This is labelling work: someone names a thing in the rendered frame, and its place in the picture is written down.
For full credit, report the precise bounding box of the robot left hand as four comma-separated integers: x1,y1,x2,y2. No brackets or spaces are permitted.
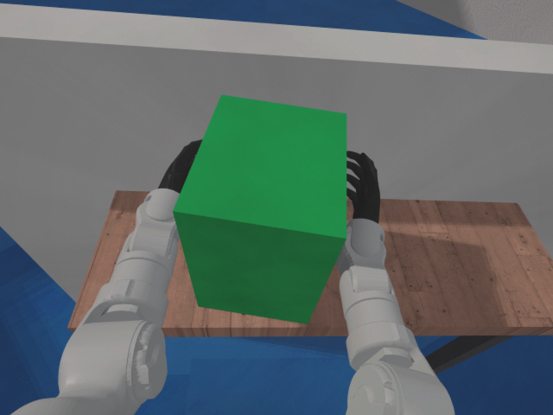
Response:
158,139,202,194

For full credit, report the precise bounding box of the robot left upper arm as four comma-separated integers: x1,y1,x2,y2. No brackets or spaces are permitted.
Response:
10,320,168,415

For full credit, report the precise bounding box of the carton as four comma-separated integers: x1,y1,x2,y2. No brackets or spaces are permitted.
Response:
173,95,346,324

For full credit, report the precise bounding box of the robot right forearm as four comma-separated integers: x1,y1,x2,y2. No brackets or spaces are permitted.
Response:
335,219,439,380

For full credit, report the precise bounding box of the robot left forearm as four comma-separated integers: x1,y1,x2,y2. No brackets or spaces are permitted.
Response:
58,188,180,390

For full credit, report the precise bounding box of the robot right hand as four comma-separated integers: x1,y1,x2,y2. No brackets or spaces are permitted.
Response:
346,151,380,223

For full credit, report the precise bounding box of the robot right upper arm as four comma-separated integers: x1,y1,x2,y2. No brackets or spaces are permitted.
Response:
346,361,455,415

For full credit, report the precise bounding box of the table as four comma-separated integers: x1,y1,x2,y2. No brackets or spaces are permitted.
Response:
67,190,553,374

